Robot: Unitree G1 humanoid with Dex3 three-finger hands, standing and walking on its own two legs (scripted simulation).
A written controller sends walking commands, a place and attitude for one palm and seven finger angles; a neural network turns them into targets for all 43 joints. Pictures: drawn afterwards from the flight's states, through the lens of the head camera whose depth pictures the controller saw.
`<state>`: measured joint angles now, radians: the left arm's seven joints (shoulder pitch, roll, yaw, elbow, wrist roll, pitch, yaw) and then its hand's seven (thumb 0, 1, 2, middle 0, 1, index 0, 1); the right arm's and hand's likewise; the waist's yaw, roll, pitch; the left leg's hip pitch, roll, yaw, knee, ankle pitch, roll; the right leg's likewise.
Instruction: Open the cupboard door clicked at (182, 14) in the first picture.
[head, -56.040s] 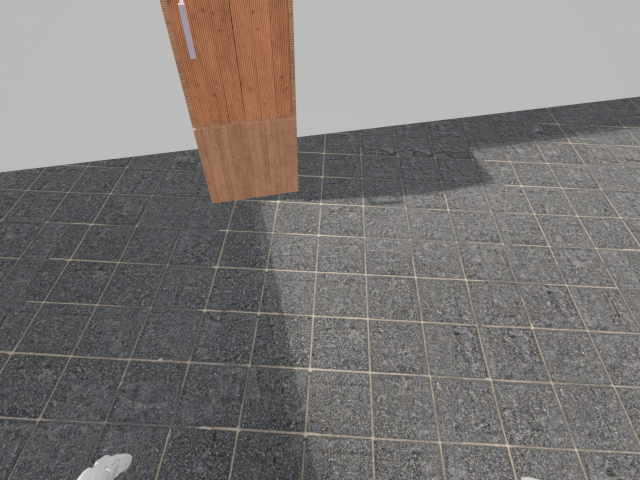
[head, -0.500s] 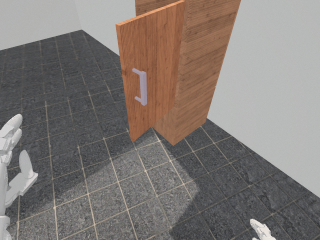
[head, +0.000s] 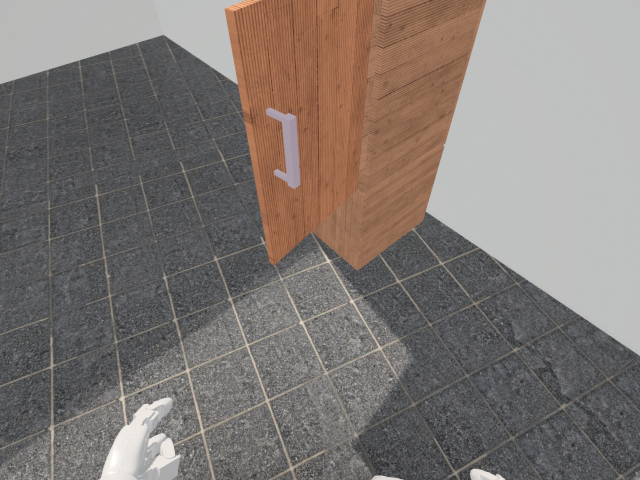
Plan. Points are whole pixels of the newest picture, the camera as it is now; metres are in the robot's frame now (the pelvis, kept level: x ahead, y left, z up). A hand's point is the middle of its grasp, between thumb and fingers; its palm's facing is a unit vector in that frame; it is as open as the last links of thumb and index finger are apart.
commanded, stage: let the arm hang, fingers relaxed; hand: left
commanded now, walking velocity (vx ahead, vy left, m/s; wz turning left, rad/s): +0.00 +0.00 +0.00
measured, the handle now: (283, 149) +0.67 +0.07 +0.03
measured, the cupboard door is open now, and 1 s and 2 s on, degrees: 100 100 100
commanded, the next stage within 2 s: look to check the result in 0.90 s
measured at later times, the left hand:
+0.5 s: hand out of the picture +0.02 +0.18 -0.14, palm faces +0.03 -0.97 -0.24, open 7.3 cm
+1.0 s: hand out of the picture -0.01 +0.18 -0.14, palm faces +0.02 -0.98 -0.19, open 7.4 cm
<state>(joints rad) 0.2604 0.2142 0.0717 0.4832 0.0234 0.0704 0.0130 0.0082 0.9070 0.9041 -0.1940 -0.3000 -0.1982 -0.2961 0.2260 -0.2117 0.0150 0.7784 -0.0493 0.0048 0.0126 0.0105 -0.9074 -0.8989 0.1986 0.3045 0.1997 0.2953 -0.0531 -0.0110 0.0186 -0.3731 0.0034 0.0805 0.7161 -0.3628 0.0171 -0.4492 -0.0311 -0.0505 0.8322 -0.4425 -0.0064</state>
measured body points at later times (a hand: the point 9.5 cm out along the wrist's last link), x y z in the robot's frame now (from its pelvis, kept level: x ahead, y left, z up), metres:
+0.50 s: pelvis -0.01 -0.01 +0.03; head +0.00 -0.02 +0.48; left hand +0.02 +0.23 -0.12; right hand +0.00 -0.23 -0.13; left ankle -0.02 +0.11 -0.71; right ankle +0.02 -0.09 -0.71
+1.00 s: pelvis -0.01 +0.01 +0.03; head +0.00 +0.01 +0.48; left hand -0.01 +0.23 -0.13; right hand -0.05 -0.20 -0.13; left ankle -0.02 +0.11 -0.71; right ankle +0.02 -0.09 -0.71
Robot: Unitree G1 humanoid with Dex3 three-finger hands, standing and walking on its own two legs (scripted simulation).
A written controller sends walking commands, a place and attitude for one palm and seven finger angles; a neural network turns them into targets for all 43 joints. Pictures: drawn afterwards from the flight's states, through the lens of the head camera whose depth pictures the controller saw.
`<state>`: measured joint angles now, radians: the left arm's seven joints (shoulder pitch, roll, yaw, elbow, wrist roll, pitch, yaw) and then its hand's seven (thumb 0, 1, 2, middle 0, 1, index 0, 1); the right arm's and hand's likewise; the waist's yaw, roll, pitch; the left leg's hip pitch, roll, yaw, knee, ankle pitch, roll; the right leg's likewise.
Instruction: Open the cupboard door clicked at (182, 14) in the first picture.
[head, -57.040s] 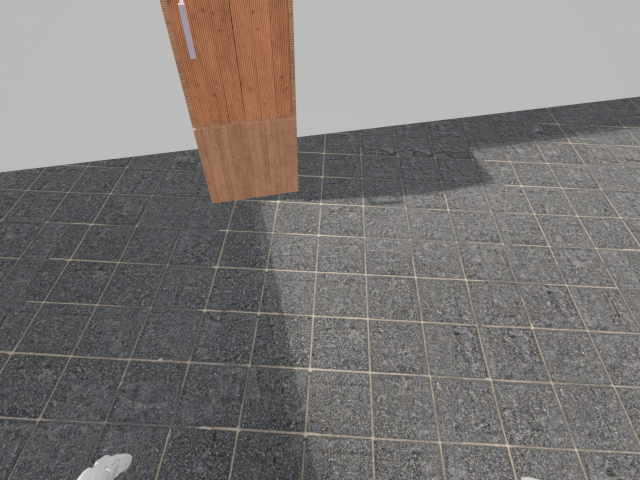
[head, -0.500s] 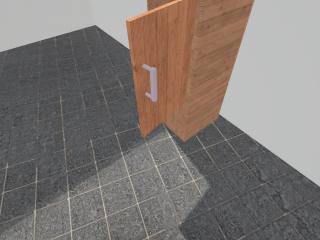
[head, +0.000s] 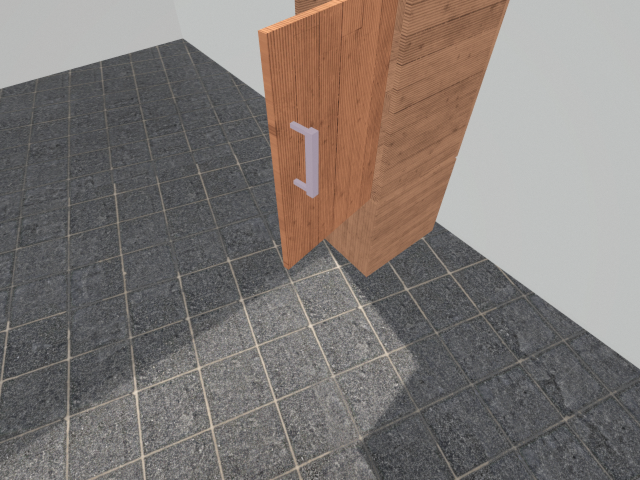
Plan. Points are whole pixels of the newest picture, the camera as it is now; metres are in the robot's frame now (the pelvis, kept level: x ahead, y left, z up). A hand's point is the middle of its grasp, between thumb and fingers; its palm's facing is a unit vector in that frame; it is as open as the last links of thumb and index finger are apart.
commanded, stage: look to check the result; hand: left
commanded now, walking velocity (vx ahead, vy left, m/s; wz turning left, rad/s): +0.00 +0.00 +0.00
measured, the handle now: (304, 160) +0.68 +0.07 -0.01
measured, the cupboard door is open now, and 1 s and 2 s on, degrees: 100 100 100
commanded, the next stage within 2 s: stand and wait in 0.48 s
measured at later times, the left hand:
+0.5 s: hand out of the picture +0.05 +0.20 -0.17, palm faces +0.01 -0.97 -0.24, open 7.4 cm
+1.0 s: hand out of the picture +0.09 +0.21 -0.16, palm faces +0.00 -0.95 -0.30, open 7.4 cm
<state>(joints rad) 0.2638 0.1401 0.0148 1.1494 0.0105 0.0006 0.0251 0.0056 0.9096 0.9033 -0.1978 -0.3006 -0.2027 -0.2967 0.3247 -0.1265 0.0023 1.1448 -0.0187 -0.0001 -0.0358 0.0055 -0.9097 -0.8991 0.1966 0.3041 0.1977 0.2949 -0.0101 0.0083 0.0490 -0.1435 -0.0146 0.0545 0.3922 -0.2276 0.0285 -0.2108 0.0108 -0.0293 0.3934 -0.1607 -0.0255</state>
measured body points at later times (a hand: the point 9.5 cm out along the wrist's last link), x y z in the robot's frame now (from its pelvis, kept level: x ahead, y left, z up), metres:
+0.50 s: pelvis +0.01 +0.00 +0.00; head +0.03 -0.01 +0.45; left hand +0.05 +0.25 -0.15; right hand +0.03 -0.24 -0.16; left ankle -0.01 +0.10 -0.74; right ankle +0.03 -0.10 -0.74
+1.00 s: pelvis +0.02 -0.02 +0.00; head +0.04 -0.03 +0.45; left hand +0.09 +0.26 -0.13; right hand +0.07 -0.29 -0.15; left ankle -0.01 +0.10 -0.74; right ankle +0.03 -0.10 -0.74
